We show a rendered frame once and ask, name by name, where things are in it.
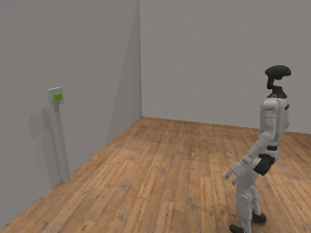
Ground left robot upper arm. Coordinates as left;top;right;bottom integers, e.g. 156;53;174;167
260;98;279;142

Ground robot left forearm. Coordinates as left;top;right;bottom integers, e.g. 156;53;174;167
240;132;272;167

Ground right robot upper arm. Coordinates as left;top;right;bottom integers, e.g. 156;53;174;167
285;112;291;128

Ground button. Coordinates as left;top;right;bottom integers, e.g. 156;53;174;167
54;93;62;101

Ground robot left hand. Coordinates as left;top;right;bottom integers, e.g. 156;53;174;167
225;162;247;185

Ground right robot shin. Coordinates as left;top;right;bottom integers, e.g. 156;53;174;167
247;183;261;216

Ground left robot thigh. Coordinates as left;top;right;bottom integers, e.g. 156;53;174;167
236;155;271;204

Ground panel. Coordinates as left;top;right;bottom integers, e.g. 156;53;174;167
47;87;71;183

